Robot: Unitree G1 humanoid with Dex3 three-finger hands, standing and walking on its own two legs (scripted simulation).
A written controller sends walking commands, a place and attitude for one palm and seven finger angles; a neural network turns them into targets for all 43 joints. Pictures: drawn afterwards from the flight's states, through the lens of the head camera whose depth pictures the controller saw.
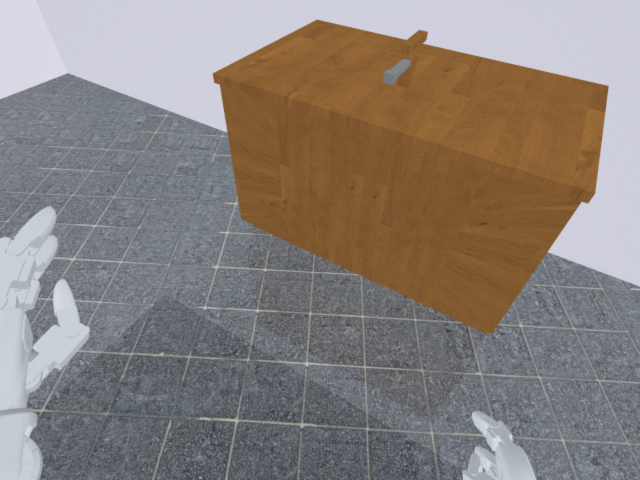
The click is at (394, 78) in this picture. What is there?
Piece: tap's lever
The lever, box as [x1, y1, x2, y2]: [383, 69, 396, 84]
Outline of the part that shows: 388,69 384,72 383,82 392,84 395,81 396,72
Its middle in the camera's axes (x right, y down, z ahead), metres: +0.19 -0.44 +1.05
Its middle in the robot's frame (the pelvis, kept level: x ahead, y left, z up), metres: +1.10 -0.12 +0.03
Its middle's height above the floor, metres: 0.80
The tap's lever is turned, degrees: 0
